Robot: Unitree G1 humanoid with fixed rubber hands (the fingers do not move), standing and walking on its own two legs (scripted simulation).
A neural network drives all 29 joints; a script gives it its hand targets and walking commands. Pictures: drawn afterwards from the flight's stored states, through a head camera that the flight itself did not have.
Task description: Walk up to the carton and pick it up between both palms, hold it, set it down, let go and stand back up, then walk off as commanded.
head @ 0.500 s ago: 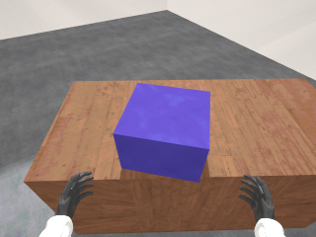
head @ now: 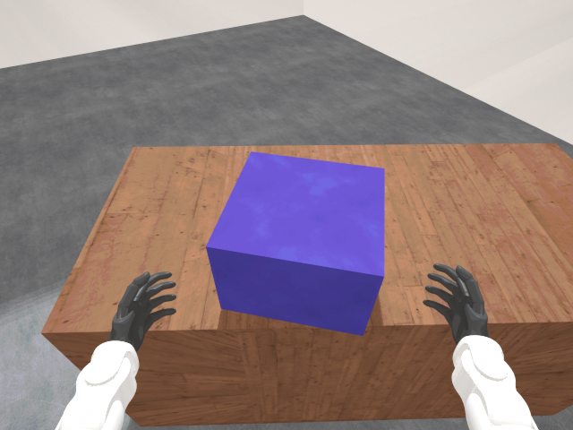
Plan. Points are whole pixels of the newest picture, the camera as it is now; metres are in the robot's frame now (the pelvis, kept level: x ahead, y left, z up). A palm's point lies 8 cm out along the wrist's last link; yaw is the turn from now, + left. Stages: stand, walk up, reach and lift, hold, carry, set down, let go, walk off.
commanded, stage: reach and lift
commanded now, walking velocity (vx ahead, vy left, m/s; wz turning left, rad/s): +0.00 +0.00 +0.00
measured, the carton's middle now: (303, 238) +0.48 -0.01 -0.04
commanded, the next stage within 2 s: none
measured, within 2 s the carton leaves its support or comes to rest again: neither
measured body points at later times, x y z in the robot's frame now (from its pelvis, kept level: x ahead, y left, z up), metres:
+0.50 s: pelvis +0.00 +0.00 +0.00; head +0.01 +0.02 +0.45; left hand +0.36 +0.23 +0.06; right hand +0.35 -0.22 +0.07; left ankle +0.01 +0.12 -0.72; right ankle +0.01 -0.13 -0.72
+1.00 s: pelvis +0.01 +0.00 +0.00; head +0.02 +0.02 +0.45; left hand +0.43 +0.23 +0.11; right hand +0.41 -0.22 +0.10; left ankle +0.01 +0.12 -0.72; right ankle +0.01 -0.13 -0.72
